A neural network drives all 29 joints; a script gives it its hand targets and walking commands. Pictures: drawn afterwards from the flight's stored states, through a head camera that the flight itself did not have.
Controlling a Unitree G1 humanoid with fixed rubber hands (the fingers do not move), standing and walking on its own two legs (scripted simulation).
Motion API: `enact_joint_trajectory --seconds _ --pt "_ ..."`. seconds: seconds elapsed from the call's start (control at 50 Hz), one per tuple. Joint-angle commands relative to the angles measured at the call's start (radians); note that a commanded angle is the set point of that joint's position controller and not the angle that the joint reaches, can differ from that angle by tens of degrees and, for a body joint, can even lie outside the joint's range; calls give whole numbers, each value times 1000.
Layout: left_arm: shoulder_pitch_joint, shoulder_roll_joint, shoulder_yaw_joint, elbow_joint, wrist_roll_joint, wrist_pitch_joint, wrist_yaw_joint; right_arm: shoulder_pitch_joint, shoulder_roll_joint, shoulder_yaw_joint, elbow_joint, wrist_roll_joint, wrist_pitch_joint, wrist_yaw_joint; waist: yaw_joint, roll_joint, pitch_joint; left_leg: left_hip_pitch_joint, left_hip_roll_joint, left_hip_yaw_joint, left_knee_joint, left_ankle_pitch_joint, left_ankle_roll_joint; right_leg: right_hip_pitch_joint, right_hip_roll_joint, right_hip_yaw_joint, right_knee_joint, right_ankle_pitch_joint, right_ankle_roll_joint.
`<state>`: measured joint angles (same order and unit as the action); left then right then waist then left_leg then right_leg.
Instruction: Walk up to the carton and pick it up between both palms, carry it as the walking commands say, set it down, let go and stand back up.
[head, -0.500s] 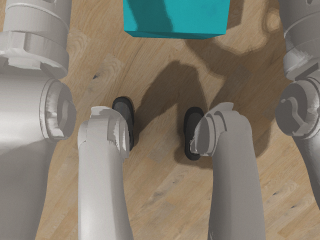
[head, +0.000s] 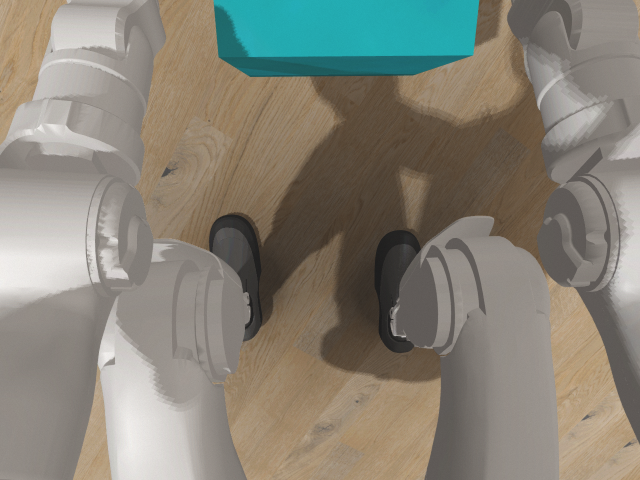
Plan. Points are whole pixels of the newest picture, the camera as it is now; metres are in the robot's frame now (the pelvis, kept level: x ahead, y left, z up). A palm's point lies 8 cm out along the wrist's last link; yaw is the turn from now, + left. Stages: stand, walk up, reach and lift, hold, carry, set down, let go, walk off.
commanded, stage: reach and lift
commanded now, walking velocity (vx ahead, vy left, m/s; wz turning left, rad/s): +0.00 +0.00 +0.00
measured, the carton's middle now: out of the picture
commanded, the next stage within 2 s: none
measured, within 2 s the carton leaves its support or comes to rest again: leaves its support in 1.72 s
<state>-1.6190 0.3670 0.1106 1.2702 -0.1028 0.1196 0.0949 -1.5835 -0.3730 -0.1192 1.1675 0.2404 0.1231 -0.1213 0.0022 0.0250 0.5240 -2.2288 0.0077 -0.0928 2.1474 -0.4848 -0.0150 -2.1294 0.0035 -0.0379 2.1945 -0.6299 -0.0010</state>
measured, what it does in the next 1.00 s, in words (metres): stands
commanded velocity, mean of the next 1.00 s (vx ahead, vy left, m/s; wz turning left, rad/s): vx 0.00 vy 0.00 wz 0.00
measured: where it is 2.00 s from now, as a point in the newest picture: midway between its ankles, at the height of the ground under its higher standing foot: (320, 304)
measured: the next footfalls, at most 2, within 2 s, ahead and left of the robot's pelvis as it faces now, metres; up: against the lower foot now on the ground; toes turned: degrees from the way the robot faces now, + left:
none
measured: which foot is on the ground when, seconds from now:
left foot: down 0.00-1.00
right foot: down 0.00-1.00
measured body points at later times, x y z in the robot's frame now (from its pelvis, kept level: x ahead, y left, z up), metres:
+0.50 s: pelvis +0.01 +0.00 -0.01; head +0.41 +0.00 +0.19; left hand +0.59 +0.17 -0.22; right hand +0.58 -0.16 -0.23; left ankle +0.14 +0.14 -0.34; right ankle +0.11 -0.12 -0.34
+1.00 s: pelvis +0.01 +0.00 -0.01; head +0.41 +0.00 +0.19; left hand +0.59 +0.17 -0.22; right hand +0.58 -0.15 -0.23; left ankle +0.14 +0.14 -0.34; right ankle +0.11 -0.12 -0.34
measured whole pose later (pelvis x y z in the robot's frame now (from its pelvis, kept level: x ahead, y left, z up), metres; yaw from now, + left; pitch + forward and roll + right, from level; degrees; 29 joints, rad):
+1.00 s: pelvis +0.01 +0.00 -0.01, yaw -1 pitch +35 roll -2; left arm -1.64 0.38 0.11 1.24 -0.11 0.06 0.09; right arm -1.60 -0.33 -0.03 1.17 0.25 0.09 -0.14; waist 0.00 0.03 0.52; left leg -2.28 0.02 -0.09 2.20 -0.52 -0.03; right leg -2.19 0.02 -0.03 2.24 -0.66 0.00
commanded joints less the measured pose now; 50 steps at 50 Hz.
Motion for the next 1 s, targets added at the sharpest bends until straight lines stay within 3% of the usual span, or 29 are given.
enact_joint_trajectory --seconds 0.0,0.08,0.16,0.26,0.32,0.42,0.48,0.62,0.78,0.84,0.88,0.98 --pt "-516 320 36 -204 -68 -89 16 -425 -176 -5 -95 -26 -52 11 -45 46 -1272 797 -7 86 -29 284 5 303 26 9 -143 282 40" --pt "-499 308 8 -225 -101 -104 28 -395 -176 23 -108 -13 -66 -5 -46 44 -1384 843 -8 95 -2 370 2 361 24 9 -121 360 42" --pt "-439 294 8 -216 -126 -118 28 -382 -154 64 -190 7 -84 -21 -23 1 -1449 814 -12 111 21 459 12 459 32 23 -116 474 51" --pt "-362 278 7 -181 -131 -118 24 -340 -103 119 -210 61 -86 -28 16 -37 -1486 760 -7 123 28 496 23 535 44 39 -111 563 60" --pt "-343 254 0 -157 -129 -114 21 -338 -83 137 -207 84 -83 -26 26 -41 -1479 751 -3 124 26 483 25 525 48 38 -112 552 62" --pt "-384 218 -13 -161 -125 -108 16 -373 -70 139 -198 73 -79 -24 16 -30 -1431 734 0 123 14 426 19 478 53 33 -119 483 58" --pt "-397 176 -32 -153 -131 -104 10 -382 -67 122 -186 53 -81 -23 -7 -6 -1411 754 -4 116 7 410 13 451 56 24 -122 453 54" --pt "-425 78 -69 -165 -137 -105 -11 -413 41 162 -197 54 -80 2 3 -18 -1377 747 -12 120 -5 393 14 453 64 24 -129 438 52" --pt "-463 -182 -104 -187 -108 -93 -76 -486 279 193 -208 42 -72 69 2 -5 -1329 751 -23 120 0 395 14 432 83 16 -127 435 49" --pt "-500 -428 -136 -190 -91 -74 -144 -538 513 210 -222 17 -59 131 -7 -1 -1281 728 -35 119 7 376 16 405 90 11 -126 410 44" --pt "-532 -588 -146 -201 -67 -53 -194 -574 684 221 -236 8 -43 181 6 0 -1247 694 -44 125 17 365 17 397 96 11 -119 404 39" --pt "-487 -766 -126 -195 -33 -13 -260 -589 825 213 -253 -14 -17 254 22 -7 -1152 611 -56 137 19 319 26 356 106 -2 -109 355 28"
